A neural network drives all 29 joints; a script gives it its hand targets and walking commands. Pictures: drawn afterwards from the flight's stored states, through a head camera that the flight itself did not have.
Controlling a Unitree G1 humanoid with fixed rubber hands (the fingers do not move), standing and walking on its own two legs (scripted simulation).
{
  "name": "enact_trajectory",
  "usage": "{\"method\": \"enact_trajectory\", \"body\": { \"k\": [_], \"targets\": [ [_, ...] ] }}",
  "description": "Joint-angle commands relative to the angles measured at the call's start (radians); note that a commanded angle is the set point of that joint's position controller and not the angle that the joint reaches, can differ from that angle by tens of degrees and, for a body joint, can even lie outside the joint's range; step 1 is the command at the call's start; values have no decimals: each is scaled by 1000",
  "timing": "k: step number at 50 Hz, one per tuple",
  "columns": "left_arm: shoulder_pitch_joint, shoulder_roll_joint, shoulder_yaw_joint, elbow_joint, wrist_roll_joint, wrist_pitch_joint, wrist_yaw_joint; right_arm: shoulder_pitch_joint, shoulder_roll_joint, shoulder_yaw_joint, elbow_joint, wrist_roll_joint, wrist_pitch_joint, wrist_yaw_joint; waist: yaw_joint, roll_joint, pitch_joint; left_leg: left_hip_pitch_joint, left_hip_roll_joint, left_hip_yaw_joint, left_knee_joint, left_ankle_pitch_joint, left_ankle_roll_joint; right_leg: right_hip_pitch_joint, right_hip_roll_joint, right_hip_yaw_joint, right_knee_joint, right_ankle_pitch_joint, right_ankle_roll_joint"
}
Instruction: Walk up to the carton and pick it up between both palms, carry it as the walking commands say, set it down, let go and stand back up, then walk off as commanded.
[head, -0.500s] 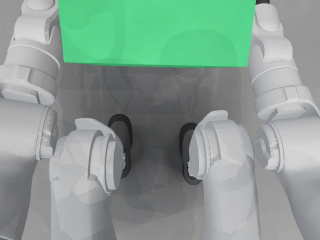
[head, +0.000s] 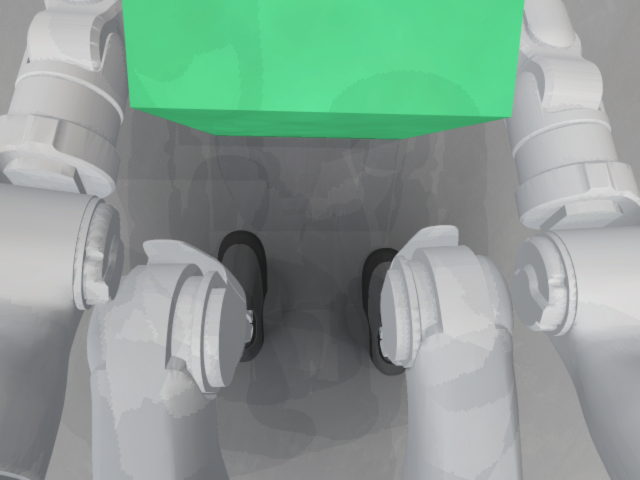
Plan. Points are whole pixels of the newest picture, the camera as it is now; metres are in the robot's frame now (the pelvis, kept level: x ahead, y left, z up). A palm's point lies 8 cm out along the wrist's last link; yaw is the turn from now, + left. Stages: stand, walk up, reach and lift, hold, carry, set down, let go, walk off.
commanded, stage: reach and lift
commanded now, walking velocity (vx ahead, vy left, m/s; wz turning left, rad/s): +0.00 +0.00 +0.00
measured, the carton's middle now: (316, 50) +0.51 +0.00 -0.20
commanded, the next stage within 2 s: none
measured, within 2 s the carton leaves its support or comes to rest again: neither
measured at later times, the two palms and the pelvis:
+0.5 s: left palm out of the picture +0.57 +0.18 -0.07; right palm out of the picture +0.54 -0.17 -0.08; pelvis -0.01 +0.00 +0.04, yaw +1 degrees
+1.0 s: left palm out of the picture +0.55 +0.18 -0.02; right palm out of the picture +0.53 -0.17 -0.02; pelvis -0.02 +0.00 +0.08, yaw +1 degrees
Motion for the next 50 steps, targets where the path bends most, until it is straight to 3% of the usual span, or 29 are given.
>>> {"method": "enact_trajectory", "body": {
  "k": [1,2,6,7,8,9,10,11,12,14,15,18,22,23,24,25,27,29,33,34,36,37,40,42,43,44,45,49,50],
  "targets": [
    [-614,-939,-199,-348,-64,11,-223,-733,870,287,-386,40,-9,193,-34,22,-1900,890,-88,34,-154,274,4,611,56,-96,-240,321,-9],
    [-595,-947,-232,-412,-50,13,-218,-773,923,345,-465,93,-10,189,9,35,-2009,934,-95,42,-150,356,-3,684,57,-74,-260,389,-19],
    [-607,-932,-179,-427,-10,30,-209,-719,925,306,-407,37,15,187,29,45,-1916,882,-85,67,-172,257,-8,630,50,-71,-289,302,-19],
    [-615,-935,-236,-488,-34,37,-212,-736,955,331,-496,65,20,184,-33,10,-2024,953,-92,38,-202,290,-2,695,75,-78,-306,341,-15],
    [-568,-911,-196,-373,20,49,-216,-716,938,324,-409,50,23,179,72,56,-1896,864,-84,76,-178,248,-5,627,55,-48,-304,302,-18],
    [-556,-934,-204,-414,-9,52,-229,-677,973,338,-469,34,35,178,13,-12,-2000,858,-87,78,-179,257,-7,733,65,-44,-339,333,-23],
    [-525,-900,-180,-383,8,65,-234,-704,980,301,-429,39,58,187,40,20,-1912,839,-90,68,-218,245,5,688,63,-57,-325,309,-4],
    [-589,-942,-180,-410,-13,61,-243,-729,923,298,-419,11,54,190,-20,9,-1889,885,-84,65,-209,220,-5,619,64,-85,-335,240,-17],
    [-647,-947,-218,-537,-4,48,-232,-720,995,324,-460,32,59,193,35,73,-1988,940,-83,68,-216,253,-18,663,52,-51,-333,280,-22],
    [-645,-972,-247,-538,-20,68,-227,-670,961,327,-456,6,67,190,-29,54,-2084,987,-91,54,-217,291,-12,680,66,-60,-331,329,-28],
    [-569,-1003,-211,-394,14,89,-238,-679,944,305,-399,-9,74,191,-29,86,-1948,929,-89,77,-227,237,-22,643,54,-76,-358,272,-31],
    [-649,-1019,-295,-629,-48,103,-231,-715,910,348,-626,4,80,196,-50,104,-2278,1154,-103,34,-244,424,-29,741,66,-78,-333,440,-37],
    [-511,-1047,-197,-406,39,139,-241,-718,908,308,-521,-59,103,225,-38,34,-1981,970,-98,21,-291,225,-18,589,60,-76,-389,247,-46],
    [-555,-1062,-222,-441,18,143,-246,-724,927,302,-534,-65,111,222,-109,-1,-2048,1023,-93,-4,-303,220,-16,629,58,-107,-390,244,-34],
    [-533,-1074,-223,-507,38,143,-242,-700,919,326,-569,-59,115,229,-39,72,-2105,1034,-105,12,-298,258,-23,684,64,-70,-396,286,-44],
    [-504,-1115,-223,-467,42,149,-241,-722,938,346,-596,-49,114,227,-85,26,-2197,1076,-104,31,-289,321,-24,724,66,-94,-396,343,-31],
    [-578,-1024,-239,-596,27,151,-233,-739,955,361,-652,4,127,233,-14,43,-2315,1161,-101,22,-295,379,-16,746,66,-87,-384,407,-15],
    [-444,-1031,-159,-369,74,176,-245,-669,879,311,-515,-74,139,227,-56,17,-1997,977,-83,42,-314,186,-22,611,59,-87,-427,212,-24],
    [-604,-1048,-226,-640,59,164,-239,-743,985,349,-634,-10,156,248,-19,85,-2304,1201,-104,28,-331,371,-20,748,74,-86,-422,375,-14],
    [-591,-1043,-213,-638,64,177,-228,-738,984,364,-655,-4,159,245,24,70,-2370,1289,-105,19,-349,399,-18,732,75,-91,-416,364,-13],
    [-559,-999,-222,-551,85,189,-237,-620,974,267,-472,-62,169,251,-43,73,-2091,1138,-90,-8,-368,224,-14,530,64,-96,-431,217,-20],
    [-502,-1105,-213,-551,64,204,-248,-710,905,289,-609,-74,160,253,-94,74,-2191,1166,-106,6,-364,244,-21,619,70,-108,-450,214,-34],
    [-606,-1046,-255,-645,59,210,-238,-737,936,326,-661,-44,175,244,-36,85,-2365,1263,-95,10,-354,318,-38,705,63,-95,-447,305,-27],
    [-634,-1045,-227,-609,55,208,-254,-641,955,278,-497,-113,203,247,-59,57,-2185,1121,-97,17,-382,245,-29,676,70,-81,-465,258,-31],
    [-567,-1096,-205,-633,65,220,-255,-683,936,306,-654,-103,195,244,-86,37,-2299,1150,-105,21,-375,252,-31,789,80,-66,-498,284,-36],
    [-517,-1119,-189,-566,88,229,-262,-768,963,324,-671,-72,200,244,4,77,-2272,1144,-101,39,-405,235,-26,799,68,-62,-504,269,-18],
    [-544,-1112,-199,-534,70,235,-271,-767,940,314,-673,-76,199,245,-39,50,-2242,1092,-112,42,-396,188,-15,779,74,-75,-503,239,-27],
    [-493,-1137,-152,-492,141,254,-280,-693,994,276,-528,-111,226,275,-37,50,-2181,1141,-100,27,-437,161,-22,671,62,-94,-512,195,-27],
    [-536,-1182,-240,-675,75,250,-271,-730,980,335,-734,-61,223,272,-64,90,-2467,1331,-115,19,-441,322,-32,793,86,-93,-524,321,-23]
  ]
}}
